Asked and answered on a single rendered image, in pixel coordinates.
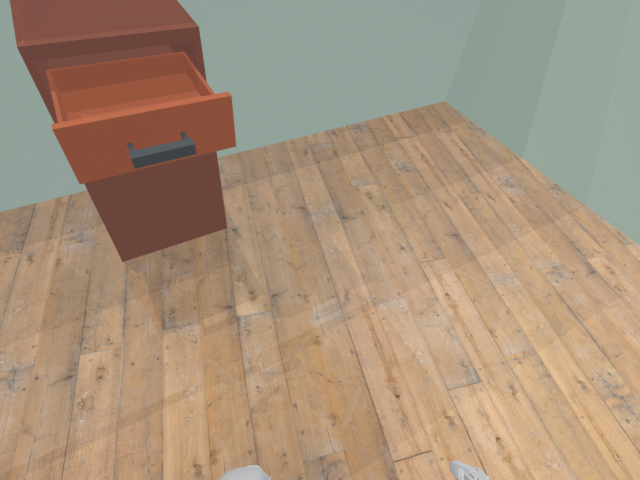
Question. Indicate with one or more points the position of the robot right hand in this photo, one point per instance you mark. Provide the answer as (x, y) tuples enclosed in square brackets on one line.
[(463, 471)]

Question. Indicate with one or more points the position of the handle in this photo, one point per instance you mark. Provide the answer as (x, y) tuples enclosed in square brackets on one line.
[(161, 153)]

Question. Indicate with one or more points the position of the cabinet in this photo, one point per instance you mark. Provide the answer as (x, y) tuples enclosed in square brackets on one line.
[(153, 208)]

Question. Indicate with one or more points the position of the drawer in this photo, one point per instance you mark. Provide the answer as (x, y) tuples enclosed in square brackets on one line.
[(146, 101)]

